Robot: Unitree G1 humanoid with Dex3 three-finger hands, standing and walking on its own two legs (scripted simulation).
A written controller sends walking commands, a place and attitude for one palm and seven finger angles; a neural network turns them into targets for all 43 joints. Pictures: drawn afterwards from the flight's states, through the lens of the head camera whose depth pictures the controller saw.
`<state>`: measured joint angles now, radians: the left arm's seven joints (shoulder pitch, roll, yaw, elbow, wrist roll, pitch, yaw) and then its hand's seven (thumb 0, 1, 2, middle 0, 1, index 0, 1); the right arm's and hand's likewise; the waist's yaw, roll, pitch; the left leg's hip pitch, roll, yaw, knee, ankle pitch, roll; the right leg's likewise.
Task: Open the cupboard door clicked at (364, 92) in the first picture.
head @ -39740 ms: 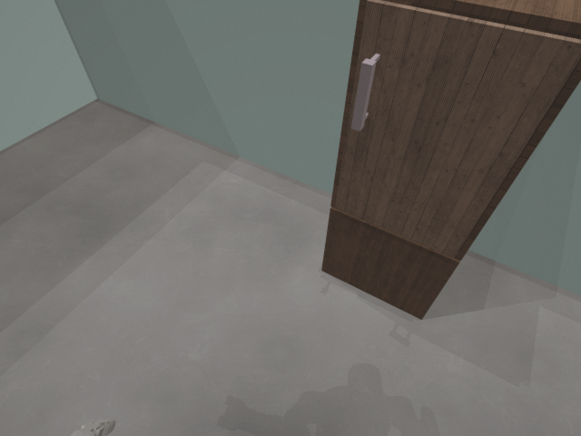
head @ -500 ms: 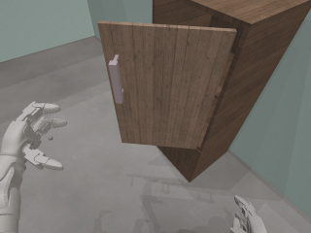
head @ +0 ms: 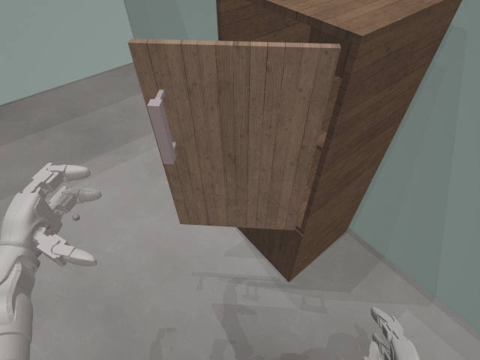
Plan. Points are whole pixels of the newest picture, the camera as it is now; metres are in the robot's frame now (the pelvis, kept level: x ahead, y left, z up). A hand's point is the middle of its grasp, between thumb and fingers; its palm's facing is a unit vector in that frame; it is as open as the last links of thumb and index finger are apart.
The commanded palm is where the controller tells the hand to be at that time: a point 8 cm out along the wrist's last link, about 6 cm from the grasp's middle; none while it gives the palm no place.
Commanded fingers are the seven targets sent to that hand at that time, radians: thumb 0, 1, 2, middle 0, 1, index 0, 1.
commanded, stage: move the hooked fingers beside the handle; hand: left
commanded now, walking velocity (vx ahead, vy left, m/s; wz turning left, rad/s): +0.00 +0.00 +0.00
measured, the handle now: (165, 128) +0.55 +0.20 +0.08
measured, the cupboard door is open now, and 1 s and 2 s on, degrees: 47 47 47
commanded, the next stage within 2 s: none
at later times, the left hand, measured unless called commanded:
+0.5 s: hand (96, 188) +0.35 +0.27 +0.11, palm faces +0.03 -1.00 -0.02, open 14.0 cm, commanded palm +0.32 +0.32 +0.11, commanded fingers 0.00 -0.50 0.30 -0.30 -1.20 -0.30 -1.20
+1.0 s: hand (104, 171) +0.40 +0.27 +0.10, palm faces +0.01 -1.00 +0.00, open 14.0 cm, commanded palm +0.37 +0.32 +0.10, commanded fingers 0.00 -0.50 0.30 -0.30 -1.20 -0.30 -1.20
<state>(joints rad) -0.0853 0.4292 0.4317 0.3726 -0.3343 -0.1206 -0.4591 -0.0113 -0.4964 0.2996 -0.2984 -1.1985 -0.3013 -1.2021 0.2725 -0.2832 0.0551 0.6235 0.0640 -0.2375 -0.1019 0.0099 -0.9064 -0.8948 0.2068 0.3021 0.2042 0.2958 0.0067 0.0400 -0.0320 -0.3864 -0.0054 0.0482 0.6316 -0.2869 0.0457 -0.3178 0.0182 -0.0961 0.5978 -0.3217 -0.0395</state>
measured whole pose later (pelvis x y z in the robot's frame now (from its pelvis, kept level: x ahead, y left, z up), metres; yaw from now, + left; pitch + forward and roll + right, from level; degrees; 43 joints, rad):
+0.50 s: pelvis +0.00 -0.01 -0.01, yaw -1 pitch +6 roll -1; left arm -0.34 0.52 0.47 0.70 -0.31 -0.17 -0.52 -0.01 -0.50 0.30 -0.30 -1.20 -0.30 -1.20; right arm 0.29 -0.31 0.04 0.64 0.07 -0.19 -0.10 0.01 -0.91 -0.89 0.21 0.30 0.20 0.30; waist -0.03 0.03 -0.04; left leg -0.48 0.02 0.05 0.69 -0.31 0.03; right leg -0.41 0.04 -0.09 0.66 -0.35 -0.06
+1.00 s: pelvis +0.01 +0.01 -0.01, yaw -1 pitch +8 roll -2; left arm -0.48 0.50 0.43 0.80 -0.26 -0.20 -0.46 -0.01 -0.50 0.30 -0.30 -1.20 -0.30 -1.20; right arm 0.33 -0.29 0.05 0.62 0.06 -0.12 -0.08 0.01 -0.91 -0.89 0.21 0.30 0.20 0.30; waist -0.05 0.02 -0.06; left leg -0.52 0.00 0.07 0.70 -0.32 0.06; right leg -0.45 0.02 -0.08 0.65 -0.34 -0.02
